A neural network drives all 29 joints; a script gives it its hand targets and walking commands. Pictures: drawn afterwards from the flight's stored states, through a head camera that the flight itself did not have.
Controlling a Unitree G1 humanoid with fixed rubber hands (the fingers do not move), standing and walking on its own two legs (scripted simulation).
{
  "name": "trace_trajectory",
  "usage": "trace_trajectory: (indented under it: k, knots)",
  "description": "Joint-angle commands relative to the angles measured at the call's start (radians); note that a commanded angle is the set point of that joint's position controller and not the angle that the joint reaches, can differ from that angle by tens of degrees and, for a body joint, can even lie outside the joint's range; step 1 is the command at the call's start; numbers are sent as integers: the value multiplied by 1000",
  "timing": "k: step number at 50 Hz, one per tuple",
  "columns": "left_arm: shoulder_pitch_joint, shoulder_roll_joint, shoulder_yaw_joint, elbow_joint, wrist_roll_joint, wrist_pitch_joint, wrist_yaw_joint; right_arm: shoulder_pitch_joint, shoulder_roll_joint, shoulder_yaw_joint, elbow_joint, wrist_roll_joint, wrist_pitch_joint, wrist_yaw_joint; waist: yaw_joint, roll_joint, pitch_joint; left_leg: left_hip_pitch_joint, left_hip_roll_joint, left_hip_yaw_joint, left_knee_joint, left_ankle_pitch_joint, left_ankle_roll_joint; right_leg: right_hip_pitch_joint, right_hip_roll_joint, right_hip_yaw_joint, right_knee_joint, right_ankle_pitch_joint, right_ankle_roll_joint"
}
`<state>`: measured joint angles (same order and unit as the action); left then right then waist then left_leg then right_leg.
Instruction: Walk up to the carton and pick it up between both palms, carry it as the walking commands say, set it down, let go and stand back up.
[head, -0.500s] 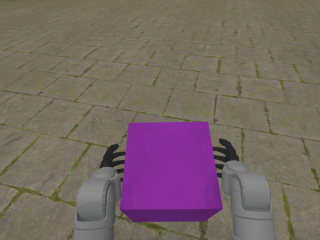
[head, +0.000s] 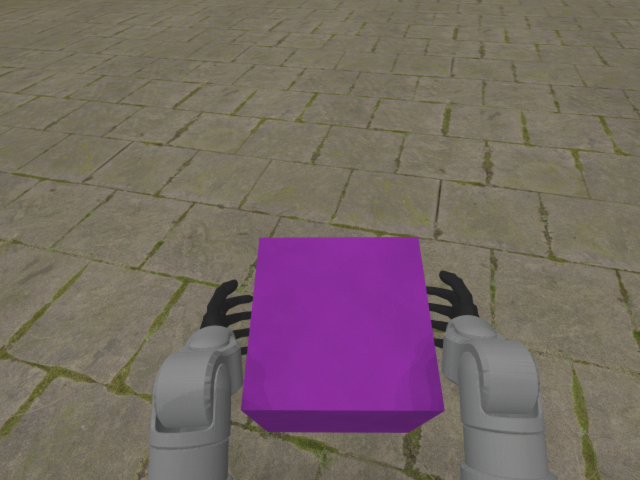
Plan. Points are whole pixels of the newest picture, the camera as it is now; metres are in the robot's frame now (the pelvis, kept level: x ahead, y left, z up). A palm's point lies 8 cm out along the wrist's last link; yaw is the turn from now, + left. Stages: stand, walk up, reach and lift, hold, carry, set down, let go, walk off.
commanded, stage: carry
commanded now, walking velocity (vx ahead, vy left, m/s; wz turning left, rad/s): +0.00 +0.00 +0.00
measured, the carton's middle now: (338, 341) +0.31 +0.00 +0.02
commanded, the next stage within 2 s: none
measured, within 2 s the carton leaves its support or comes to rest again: neither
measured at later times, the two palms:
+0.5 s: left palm (234, 346) +0.28 +0.12 +0.08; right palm (473, 336) +0.28 -0.16 +0.08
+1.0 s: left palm (238, 345) +0.26 +0.11 +0.10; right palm (485, 332) +0.28 -0.17 +0.09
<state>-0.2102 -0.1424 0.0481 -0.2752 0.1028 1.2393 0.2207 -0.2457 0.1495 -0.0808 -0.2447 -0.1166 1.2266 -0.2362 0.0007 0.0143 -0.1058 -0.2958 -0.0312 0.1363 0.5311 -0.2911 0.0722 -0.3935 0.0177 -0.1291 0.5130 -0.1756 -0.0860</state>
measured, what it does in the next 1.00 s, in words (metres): stands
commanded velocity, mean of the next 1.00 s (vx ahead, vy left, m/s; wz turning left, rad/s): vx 0.00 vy -0.06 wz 0.19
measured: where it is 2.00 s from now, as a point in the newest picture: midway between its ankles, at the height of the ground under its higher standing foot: outside the picture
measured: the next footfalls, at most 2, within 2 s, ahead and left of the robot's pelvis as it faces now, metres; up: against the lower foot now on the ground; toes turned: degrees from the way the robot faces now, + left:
left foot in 1.42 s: -0.07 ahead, +0.04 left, +0.00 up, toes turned +16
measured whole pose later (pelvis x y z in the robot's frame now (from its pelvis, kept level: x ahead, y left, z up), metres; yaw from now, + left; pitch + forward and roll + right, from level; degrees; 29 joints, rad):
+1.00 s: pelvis +0.00 -0.04 -0.01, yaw +4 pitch +2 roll +1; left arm -0.22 -0.14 0.05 -0.36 0.10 1.26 0.24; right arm -0.23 0.15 -0.07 -0.34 -0.08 1.25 -0.24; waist -0.03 0.02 -0.09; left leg -0.38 0.00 0.05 0.67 -0.34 0.02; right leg -0.44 0.02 -0.22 0.62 -0.25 -0.08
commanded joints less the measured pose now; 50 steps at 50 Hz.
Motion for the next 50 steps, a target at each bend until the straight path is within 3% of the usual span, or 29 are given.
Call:
trace_trajectory:
  k: [1,2,3,5,6,7,10,11,12,14,15,19,20,21,23,25,27,28,30,32,34,35,37,38,41,44,47,48,50]
  knots:
    - [-508,-987,-505,-130,-321,-97,-240,-438,1020,567,-76,385,-76,288,0,77,-330,124,209,-199,-68,352,-17,140,-141,164,1,155,4]
    - [-584,-1050,-579,-247,-383,-97,-247,-451,1073,596,-167,407,-79,287,-4,5,-359,97,205,-219,-89,254,-7,184,-145,171,-13,118,2]
    - [-559,-987,-510,-92,-336,-104,-255,-438,984,508,-24,341,-84,284,-6,64,-331,106,216,-225,-101,283,-10,142,-131,166,9,107,1]
    - [-533,-1024,-523,-137,-360,-91,-247,-454,1041,589,-109,390,-66,279,-1,-46,-321,65,187,-208,-95,71,12,154,-156,206,-55,87,-11]
    - [-566,-1049,-555,-214,-390,-86,-246,-443,1080,615,-140,406,-59,272,-10,-29,-375,66,198,-209,-59,200,19,210,-163,195,-27,203,-17]
    - [-459,-845,-335,137,-220,-115,-249,-446,900,453,156,286,-89,279,-5,-108,-384,126,192,-184,-43,199,3,200,-164,198,-33,216,-19]
    - [-574,-1078,-559,-207,-389,-124,-260,-450,1103,630,-151,412,-100,283,-12,-30,-328,69,180,-194,-72,204,-20,223,-176,203,-11,266,-22]
    - [-547,-967,-479,-38,-307,-144,-264,-422,974,504,19,322,-121,295,-5,12,-294,75,174,-203,-100,160,-17,149,-164,211,-24,150,-20]
    - [-574,-1075,-563,-208,-384,-138,-256,-446,1096,606,-144,406,-114,288,-8,23,-308,93,201,-208,-117,136,-19,141,-136,176,-17,53,-10]
    - [-562,-1029,-539,-181,-374,-134,-258,-422,1060,595,-113,381,-113,276,-6,-6,-331,36,183,-188,-78,53,2,203,-162,202,-44,129,-22]
    - [-501,-898,-385,75,-261,-151,-261,-427,937,481,119,301,-129,281,-6,-48,-352,78,181,-182,-69,51,0,210,-176,201,-63,125,-21]
    - [-544,-996,-510,-131,-335,-167,-262,-409,1040,588,-55,371,-140,287,-3,-54,-332,37,137,-162,-35,11,-24,215,-215,248,-113,141,-20]
    - [-506,-866,-368,126,-230,-194,-271,-455,911,474,160,285,-168,298,-5,-56,-326,36,135,-163,-40,-15,-17,186,-217,280,-129,134,-26]
    - [-541,-947,-456,-32,-300,-193,-266,-436,1002,553,32,348,-159,297,-3,-37,-293,51,136,-161,-60,-32,-16,135,-212,268,-143,19,-21]
    - [-503,-927,-432,18,-273,-205,-277,-385,963,510,71,307,-174,303,-3,-31,-326,44,158,-192,-75,-23,-3,167,-201,239,-142,-57,-31]
    - [-609,-1064,-562,-182,-385,-198,-274,-529,1071,619,-173,401,-181,290,-9,-12,-342,107,182,-199,-88,99,4,133,-165,212,-75,80,-22]
    - [-586,-937,-459,38,-296,-217,-272,-419,961,479,116,299,-195,291,-4,51,-367,83,161,-160,-55,88,-14,192,-189,243,-96,215,-11]
    - [-648,-1033,-579,-226,-371,-204,-255,-447,1084,593,-80,381,-178,285,-12,49,-315,40,164,-193,-58,91,-5,199,-181,218,-75,203,-17]
    - [-559,-896,-450,23,-271,-219,-267,-332,947,464,172,274,-180,302,-3,22,-300,61,163,-172,-84,-12,-6,130,-176,244,-130,-21,-14]
    - [-548,-924,-505,-112,-318,-218,-266,-354,996,549,36,326,-185,294,2,-49,-322,48,153,-174,-57,-82,5,166,-192,274,-193,-93,3]
    - [-618,-1042,-590,-293,-404,-188,-248,-556,1079,650,-250,429,-167,268,-15,-75,-330,97,175,-198,-16,52,-3,152,-199,248,-156,91,16]
    - [-580,-1042,-579,-280,-398,-166,-240,-538,1062,644,-275,432,-149,260,-14,-24,-355,69,191,-209,-25,96,10,176,-188,216,-98,193,16]
    - [-533,-1003,-542,-276,-373,-141,-221,-498,1049,655,-275,439,-114,247,-17,-89,-400,46,232,-242,-13,171,11,250,-174,149,-12,285,13]
    - [-484,-983,-550,-296,-375,-113,-220,-405,1032,646,-240,431,-80,246,-15,19,-389,43,240,-258,-10,151,26,214,-187,166,-7,223,30]
    - [-453,-985,-554,-250,-359,-62,-207,-380,991,613,-251,418,-40,243,-22,96,-352,56,303,-379,-71,171,67,129,-153,142,68,108,35]
    - [-410,-953,-523,-205,-340,-24,-208,-284,976,591,-151,389,7,253,-19,47,-323,-45,303,-376,20,200,49,186,-171,139,82,206,39]
    - [-502,-991,-538,-264,-349,-24,-205,-383,1002,600,-215,415,11,257,-22,115,-253,-37,348,-469,-37,207,57,89,-122,96,109,-70,45]
    - [-490,-1022,-532,-213,-348,-13,-212,-389,1007,598,-227,417,10,252,-21,108,-224,-148,343,-521,-50,104,63,140,-129,129,115,-136,64]
    - [-524,-1013,-505,-236,-367,-16,-224,-466,1057,643,-235,441,15,255,-3,-126,-225,-263,218,-309,129,-62,-2,261,-254,252,-46,181,68]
